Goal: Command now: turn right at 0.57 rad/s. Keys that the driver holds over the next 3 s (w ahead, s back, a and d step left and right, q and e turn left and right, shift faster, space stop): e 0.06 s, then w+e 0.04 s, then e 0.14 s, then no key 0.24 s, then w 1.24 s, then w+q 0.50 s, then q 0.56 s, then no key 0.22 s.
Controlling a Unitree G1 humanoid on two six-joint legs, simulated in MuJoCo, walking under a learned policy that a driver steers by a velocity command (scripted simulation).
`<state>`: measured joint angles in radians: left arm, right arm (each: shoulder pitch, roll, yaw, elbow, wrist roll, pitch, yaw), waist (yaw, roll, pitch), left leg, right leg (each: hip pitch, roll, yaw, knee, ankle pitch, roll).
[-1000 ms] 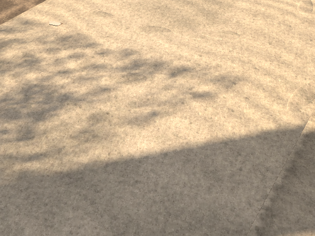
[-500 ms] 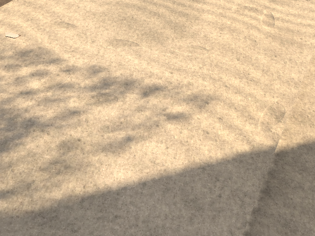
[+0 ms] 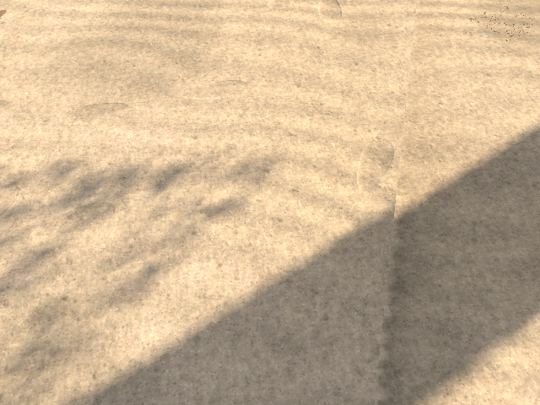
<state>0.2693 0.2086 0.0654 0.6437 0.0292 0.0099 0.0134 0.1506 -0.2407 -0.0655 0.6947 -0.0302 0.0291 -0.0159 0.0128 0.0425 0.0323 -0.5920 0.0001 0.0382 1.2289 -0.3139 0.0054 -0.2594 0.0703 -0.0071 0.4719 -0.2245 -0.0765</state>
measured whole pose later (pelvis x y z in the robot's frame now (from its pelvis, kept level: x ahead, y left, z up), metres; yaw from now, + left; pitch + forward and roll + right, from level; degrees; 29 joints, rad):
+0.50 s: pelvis +0.01 +0.07 +0.00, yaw -14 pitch +1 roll +0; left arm 0.23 0.28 0.09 0.69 0.02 0.07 -0.02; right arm 0.22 -0.18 -0.03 0.67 -0.02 -0.02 -0.03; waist -0.02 -0.07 0.03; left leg -0.25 -0.04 0.08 0.47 -0.23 0.08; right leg -0.48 0.13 0.11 1.13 -0.36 0.04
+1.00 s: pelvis +0.10 +0.05 +0.01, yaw -15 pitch +1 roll -1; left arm 0.45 0.21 0.03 0.81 0.01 -0.08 -0.01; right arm 0.22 -0.28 -0.07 0.76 -0.04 -0.02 0.05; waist 0.02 0.05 -0.04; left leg -0.65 0.06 0.00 0.99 -0.16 0.01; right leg 0.02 0.07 0.00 0.19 -0.23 -0.07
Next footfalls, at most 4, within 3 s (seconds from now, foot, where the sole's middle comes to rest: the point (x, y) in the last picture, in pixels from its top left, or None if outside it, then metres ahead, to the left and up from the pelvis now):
0.28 left None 0.08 0.13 -0.78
0.76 right None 0.03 -0.03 -0.78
1.22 left None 0.41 0.12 -0.78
1.76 right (342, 329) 0.68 -0.11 -0.78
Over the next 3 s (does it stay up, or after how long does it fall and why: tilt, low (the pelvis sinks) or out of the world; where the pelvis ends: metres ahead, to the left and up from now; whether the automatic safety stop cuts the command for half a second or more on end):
stays up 0.98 -0.02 0.00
